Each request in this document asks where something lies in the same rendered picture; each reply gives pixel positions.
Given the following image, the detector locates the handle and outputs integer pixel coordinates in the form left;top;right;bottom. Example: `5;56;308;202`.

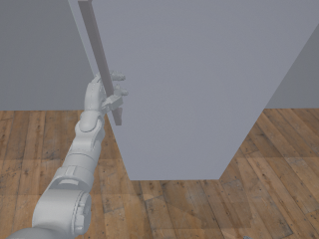
78;0;123;125

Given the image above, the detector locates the robot left upper arm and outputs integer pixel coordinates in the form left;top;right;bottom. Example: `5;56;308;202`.
5;188;92;239

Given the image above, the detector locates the left robot forearm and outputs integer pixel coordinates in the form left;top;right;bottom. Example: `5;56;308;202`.
32;110;106;227

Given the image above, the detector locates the left robot hand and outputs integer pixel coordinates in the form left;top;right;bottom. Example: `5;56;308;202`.
84;70;129;117

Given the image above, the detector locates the fridge door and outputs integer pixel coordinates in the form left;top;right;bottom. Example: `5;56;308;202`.
69;0;319;181

